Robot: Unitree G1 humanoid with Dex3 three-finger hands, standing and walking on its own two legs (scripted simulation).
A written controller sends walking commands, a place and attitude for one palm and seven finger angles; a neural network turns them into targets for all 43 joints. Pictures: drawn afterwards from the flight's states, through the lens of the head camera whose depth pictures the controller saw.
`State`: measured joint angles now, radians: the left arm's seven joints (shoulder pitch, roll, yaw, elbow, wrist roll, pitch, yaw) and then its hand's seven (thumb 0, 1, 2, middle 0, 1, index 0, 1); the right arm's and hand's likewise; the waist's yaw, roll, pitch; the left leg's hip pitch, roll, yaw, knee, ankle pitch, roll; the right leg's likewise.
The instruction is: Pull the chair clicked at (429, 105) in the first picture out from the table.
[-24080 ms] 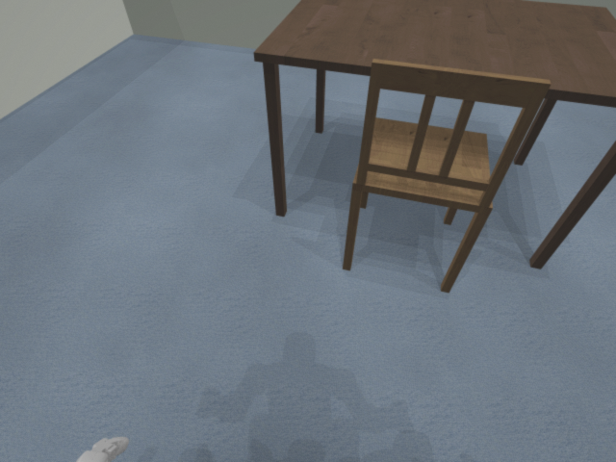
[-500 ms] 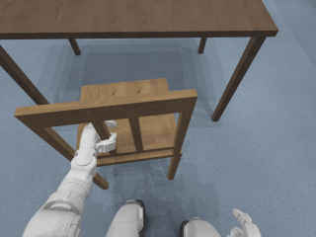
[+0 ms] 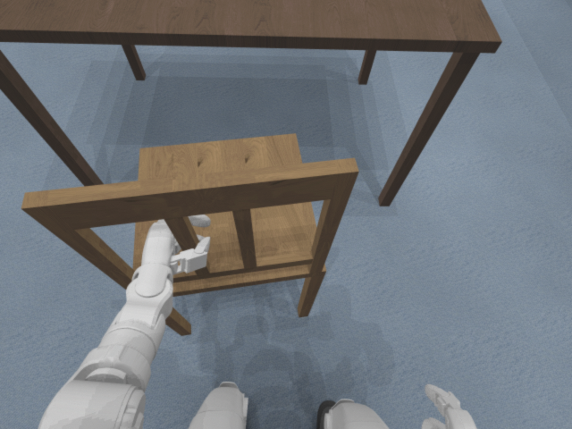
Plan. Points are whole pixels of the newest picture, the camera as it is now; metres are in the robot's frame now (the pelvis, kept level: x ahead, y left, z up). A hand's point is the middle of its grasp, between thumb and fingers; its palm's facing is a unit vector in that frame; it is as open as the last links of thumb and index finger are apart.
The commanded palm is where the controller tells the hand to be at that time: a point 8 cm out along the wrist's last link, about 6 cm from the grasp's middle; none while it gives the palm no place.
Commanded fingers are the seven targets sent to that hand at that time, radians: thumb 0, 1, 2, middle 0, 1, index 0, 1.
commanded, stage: step backward, pulling the chair out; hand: left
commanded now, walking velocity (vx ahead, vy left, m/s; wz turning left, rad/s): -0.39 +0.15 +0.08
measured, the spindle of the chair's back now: (190, 245) +0.38 +0.18 -0.09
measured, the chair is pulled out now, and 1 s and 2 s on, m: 0.25 0.52 0.70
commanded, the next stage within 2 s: stop walking, hand still on the chair in 0.96 s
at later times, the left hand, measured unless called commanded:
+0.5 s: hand (180, 335) +0.23 +0.16 -0.07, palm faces +0.07 -0.98 -0.20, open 5.8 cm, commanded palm +0.22 +0.21 -0.07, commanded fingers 0.00 0.90 0.90 -0.50 -1.45 -0.50 -1.45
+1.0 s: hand out of the picture +0.09 +0.15 -0.06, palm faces +0.04 -0.99 -0.16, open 5.8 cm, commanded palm +0.08 +0.20 -0.07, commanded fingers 0.00 0.90 0.90 -0.50 -1.45 -0.50 -1.45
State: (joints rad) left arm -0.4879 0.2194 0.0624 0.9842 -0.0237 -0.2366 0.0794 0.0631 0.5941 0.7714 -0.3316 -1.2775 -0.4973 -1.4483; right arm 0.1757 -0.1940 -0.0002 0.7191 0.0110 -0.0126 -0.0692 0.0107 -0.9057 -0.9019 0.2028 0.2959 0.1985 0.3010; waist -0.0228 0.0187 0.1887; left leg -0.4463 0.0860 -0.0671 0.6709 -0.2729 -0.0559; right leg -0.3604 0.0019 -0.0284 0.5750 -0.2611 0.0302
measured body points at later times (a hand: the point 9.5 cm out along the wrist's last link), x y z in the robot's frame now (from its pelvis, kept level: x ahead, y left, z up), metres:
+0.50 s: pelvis -0.12 -0.01 +0.00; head -0.01 +0.00 +0.44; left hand +0.23 +0.22 -0.05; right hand +0.00 -0.23 -0.14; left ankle -0.03 +0.14 -0.72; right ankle -0.16 -0.14 -0.73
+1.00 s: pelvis -0.26 +0.01 +0.01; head -0.16 +0.02 +0.45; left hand +0.08 +0.21 -0.05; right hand -0.15 -0.25 -0.11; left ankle -0.24 +0.14 -0.72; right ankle -0.26 -0.13 -0.70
